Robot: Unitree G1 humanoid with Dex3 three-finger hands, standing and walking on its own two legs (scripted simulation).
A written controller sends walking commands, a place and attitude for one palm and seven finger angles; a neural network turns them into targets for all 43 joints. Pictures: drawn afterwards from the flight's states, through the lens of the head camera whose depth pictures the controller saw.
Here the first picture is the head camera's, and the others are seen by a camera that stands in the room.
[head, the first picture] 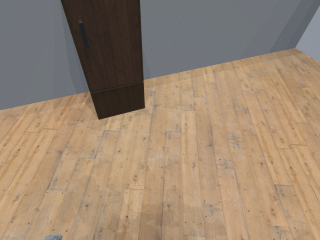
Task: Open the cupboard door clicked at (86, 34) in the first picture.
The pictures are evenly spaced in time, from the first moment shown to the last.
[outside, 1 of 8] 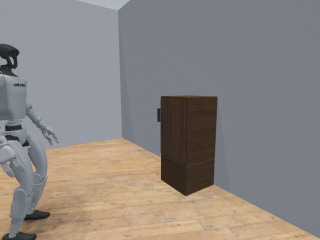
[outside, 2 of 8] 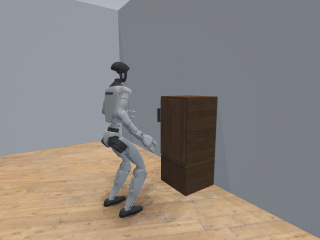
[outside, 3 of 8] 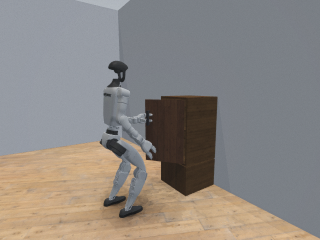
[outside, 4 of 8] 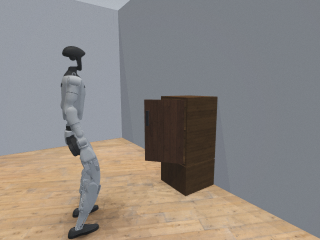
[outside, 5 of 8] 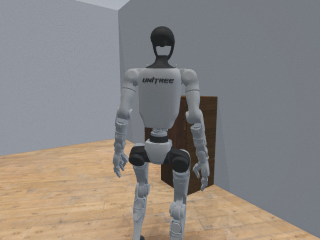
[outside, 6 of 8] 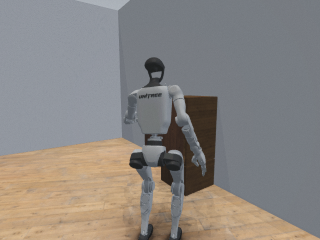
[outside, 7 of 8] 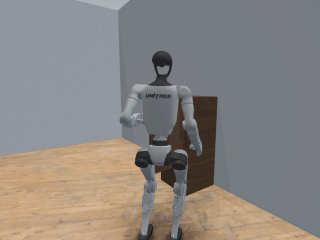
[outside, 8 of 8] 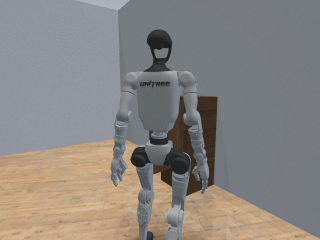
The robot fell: no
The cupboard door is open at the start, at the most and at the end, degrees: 0 95 95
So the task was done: yes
